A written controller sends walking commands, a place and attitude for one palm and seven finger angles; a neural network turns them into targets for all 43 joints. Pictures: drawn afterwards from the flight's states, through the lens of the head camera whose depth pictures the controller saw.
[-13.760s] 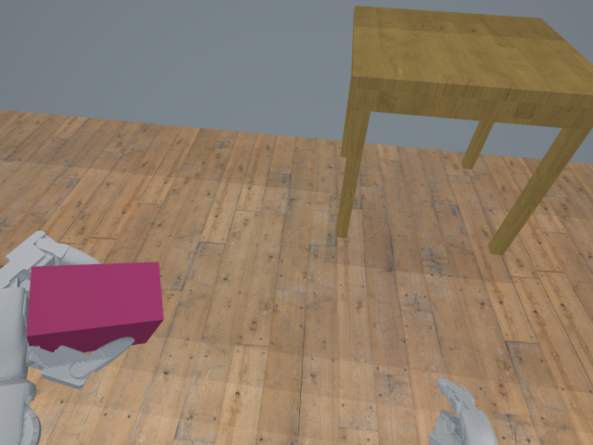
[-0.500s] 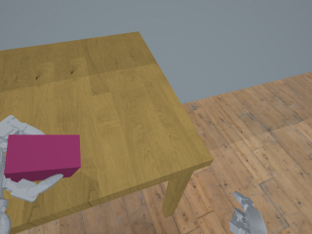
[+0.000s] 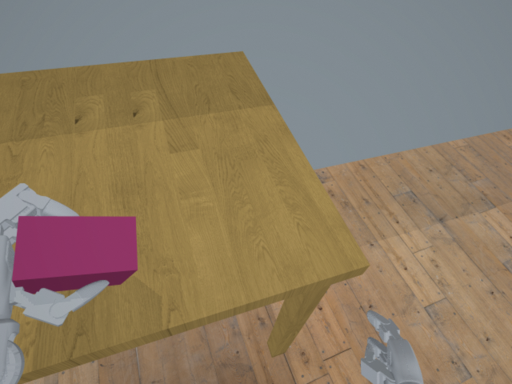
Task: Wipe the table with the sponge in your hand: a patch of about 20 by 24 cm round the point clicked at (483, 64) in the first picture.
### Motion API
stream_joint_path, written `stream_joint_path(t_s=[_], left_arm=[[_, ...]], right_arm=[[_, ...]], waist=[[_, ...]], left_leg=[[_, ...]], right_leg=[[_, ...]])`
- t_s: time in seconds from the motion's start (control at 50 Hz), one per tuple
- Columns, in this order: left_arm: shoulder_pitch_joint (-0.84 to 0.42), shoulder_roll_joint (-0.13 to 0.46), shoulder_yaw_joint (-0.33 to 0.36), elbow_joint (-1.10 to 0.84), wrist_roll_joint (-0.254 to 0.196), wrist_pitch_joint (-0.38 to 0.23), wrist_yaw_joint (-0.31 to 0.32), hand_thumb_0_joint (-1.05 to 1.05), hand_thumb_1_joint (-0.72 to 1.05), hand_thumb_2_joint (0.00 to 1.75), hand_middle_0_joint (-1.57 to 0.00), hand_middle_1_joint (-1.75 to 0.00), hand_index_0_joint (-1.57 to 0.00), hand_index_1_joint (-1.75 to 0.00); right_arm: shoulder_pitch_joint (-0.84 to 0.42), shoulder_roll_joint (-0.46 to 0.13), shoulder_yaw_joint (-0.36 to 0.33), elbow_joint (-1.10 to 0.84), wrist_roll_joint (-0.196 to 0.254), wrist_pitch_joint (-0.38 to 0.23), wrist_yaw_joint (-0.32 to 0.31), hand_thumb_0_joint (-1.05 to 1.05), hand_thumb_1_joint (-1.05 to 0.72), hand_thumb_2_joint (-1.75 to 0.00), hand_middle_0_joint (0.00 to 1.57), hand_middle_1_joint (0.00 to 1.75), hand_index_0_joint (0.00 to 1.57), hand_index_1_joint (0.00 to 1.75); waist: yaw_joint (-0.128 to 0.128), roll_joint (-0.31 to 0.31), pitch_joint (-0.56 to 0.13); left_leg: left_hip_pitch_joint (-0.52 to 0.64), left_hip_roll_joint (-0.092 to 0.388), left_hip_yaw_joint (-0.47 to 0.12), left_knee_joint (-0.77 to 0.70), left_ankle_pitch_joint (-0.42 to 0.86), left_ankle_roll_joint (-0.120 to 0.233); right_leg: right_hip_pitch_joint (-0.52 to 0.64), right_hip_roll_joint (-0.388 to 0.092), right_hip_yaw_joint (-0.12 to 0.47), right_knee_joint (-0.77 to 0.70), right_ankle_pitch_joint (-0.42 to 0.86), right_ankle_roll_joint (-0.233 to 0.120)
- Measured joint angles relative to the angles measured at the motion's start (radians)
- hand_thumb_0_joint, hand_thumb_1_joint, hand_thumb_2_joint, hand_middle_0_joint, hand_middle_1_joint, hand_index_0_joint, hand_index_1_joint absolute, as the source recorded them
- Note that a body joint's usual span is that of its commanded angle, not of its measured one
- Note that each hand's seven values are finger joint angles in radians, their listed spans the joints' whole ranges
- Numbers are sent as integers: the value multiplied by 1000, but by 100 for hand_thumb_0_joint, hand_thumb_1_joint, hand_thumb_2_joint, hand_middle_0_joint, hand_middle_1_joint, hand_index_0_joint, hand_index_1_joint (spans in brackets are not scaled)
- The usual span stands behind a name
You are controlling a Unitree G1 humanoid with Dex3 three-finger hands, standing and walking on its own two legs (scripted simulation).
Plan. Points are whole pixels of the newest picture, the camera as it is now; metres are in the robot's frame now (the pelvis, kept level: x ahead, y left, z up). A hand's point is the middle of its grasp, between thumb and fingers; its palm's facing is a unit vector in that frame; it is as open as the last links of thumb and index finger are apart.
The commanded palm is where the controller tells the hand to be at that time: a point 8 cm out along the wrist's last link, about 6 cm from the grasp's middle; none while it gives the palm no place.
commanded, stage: come to a stop and stand still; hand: left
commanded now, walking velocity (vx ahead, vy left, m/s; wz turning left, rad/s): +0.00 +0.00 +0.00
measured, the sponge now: (94, 254) +0.23 +0.22 +0.13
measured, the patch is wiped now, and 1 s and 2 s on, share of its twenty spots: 0.00 0.00 0.00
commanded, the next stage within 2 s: look again from close up in 0.02 s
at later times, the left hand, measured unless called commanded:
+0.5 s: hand (39, 275) +0.20 +0.26 +0.14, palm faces +0.37 -0.85 -0.38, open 10.3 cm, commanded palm +0.14 +0.28 +0.17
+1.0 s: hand (41, 258) +0.21 +0.26 +0.15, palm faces +0.40 -0.83 -0.38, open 10.3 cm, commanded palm +0.15 +0.28 +0.17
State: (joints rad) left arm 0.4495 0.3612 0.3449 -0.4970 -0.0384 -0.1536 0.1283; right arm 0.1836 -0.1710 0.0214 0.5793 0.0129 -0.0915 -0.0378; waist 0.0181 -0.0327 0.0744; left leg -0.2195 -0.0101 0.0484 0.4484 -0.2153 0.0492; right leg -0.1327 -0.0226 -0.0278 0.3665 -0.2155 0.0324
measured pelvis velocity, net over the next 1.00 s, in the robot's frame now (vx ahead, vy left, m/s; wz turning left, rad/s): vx -0.01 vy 0.01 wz -0.01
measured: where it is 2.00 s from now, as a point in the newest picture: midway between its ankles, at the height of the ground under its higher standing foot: outside the picture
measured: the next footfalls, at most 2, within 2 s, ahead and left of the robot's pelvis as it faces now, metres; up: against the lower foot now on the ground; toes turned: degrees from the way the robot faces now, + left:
none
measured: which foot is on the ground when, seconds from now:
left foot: down 0.00-1.00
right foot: down 0.00-1.00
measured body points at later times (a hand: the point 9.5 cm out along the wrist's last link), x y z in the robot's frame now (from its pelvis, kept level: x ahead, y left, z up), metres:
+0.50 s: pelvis -0.03 +0.00 +0.00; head -0.01 +0.04 +0.44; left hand +0.17 +0.30 +0.16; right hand +0.14 -0.22 -0.07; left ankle +0.02 +0.08 -0.74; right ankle -0.01 -0.14 -0.74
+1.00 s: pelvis -0.01 +0.01 +0.00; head +0.02 +0.03 +0.44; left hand +0.19 +0.31 +0.17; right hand +0.15 -0.21 -0.08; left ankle +0.02 +0.08 -0.74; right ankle -0.01 -0.14 -0.74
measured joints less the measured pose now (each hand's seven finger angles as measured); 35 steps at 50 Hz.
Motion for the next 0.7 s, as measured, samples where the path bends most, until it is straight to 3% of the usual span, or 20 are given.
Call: stream_joint_path(t_s=[0.08, 0.12, 0.16, 0.22, 0.28, 0.34, 0.46, 0.58, 0.62, 0.66, 0.7], left_arm=[[7, 7, 2, -8, 1, -7, 0, -2, -52, 102, -68, -136, -72, -135], [-118, 93, 40, 48, 63, -45, -51, -2, -52, 102, -69, -136, -72, -135], [-219, 136, 91, 149, 46, -89, -57, -2, -52, 102, -69, -136, -72, -135], [-202, 90, 122, 160, 13, -70, -32, -2, -52, 102, -69, -136, -72, -135], [-91, 29, 63, 93, 4, -73, -31, -2, -52, 102, -68, -136, -72, -135], [-4, 3, -10, 59, 8, -85, -51, -2, -52, 102, -68, -136, -72, -135], [-22, 22, -1, 91, 21, -87, -51, -2, -52, 102, -69, -136, -72, -135], [-79, -9, 33, 85, 23, -94, -21, -2, -52, 102, -69, -136, -72, -134], [-192, 49, 57, 123, 80, -123, -61, -2, -52, 102, -69, -136, -72, -134], [-273, 76, 78, 197, 50, -149, -62, -2, -52, 102, -69, -136, -72, -134], [-261, 50, 85, 202, 24, -125, -46, -2, -52, 102, -69, -136, -72, -134]], right_arm=[[6, -3, -5, 4, 1, -2, 0, 1, -90, -90, 20, 30, 20, 30], [28, -4, -16, 6, -24, -34, -1, 1, -90, -90, 20, 30, 20, 30], [16, -7, -9, 26, -21, -47, 17, 1, -90, -90, 20, 30, 20, 30], [4, -17, -14, 9, -13, -58, 52, 1, -90, -90, 20, 30, 20, 30], [8, -25, -18, -8, -6, -65, 61, 1, -90, -90, 20, 30, 20, 30], [22, -23, -17, -14, -5, -60, 44, 1, -90, -90, 20, 30, 20, 30], [46, -19, -12, -4, -6, -57, 7, 1, -90, -90, 20, 30, 20, 30], [43, -23, -6, 18, -11, -79, 10, 1, -90, -90, 20, 30, 20, 30], [47, -22, -6, 21, -29, -99, 10, 1, -90, -90, 20, 30, 20, 30], [24, -18, -1, 34, -21, -100, 23, 1, -90, -90, 20, 30, 20, 30], [6, -18, -5, 16, -14, -97, 40, 1, -90, -90, 20, 30, 20, 30]], waist=[[-7, 1, 3], [30, -4, 8], [45, -10, 14], [17, 9, 12], [-10, 22, -2], [-20, 16, -15], [6, -9, -13], [24, -9, -14], [53, -14, -11], [60, -19, -2], [40, -6, 3]], left_leg=[[-2, -2, 1, 3, 0, 3], [-38, 2, -3, 30, -4, 1], [-48, 5, 8, 31, 3, -1], [-46, 5, 29, 34, 4, 4], [-42, 3, 42, 40, -1, 11], [-39, 1, 42, 43, -1, 14], [-44, 5, 24, 51, 5, 11], [-42, 9, 15, 45, 11, 10], [-69, 13, 10, 62, 10, 7], [-70, 9, 19, 53, 20, 9], [-64, 2, 34, 46, 22, 14]], right_leg=[[-1, -2, 0, 2, 0, 2], [-37, 1, -3, 30, -5, -1], [-60, 3, 8, 49, -5, -5], [-70, 1, 29, 63, -2, 1], [-73, -2, 43, 74, -4, 10], [-70, -4, 43, 79, -7, 13], [-63, 1, 24, 75, -1, 3], [-47, 6, 16, 44, 16, 3], [-68, 10, 10, 51, 20, 3], [-83, 6, 19, 66, 19, -4], [-95, -2, 33, 88, 9, -15]])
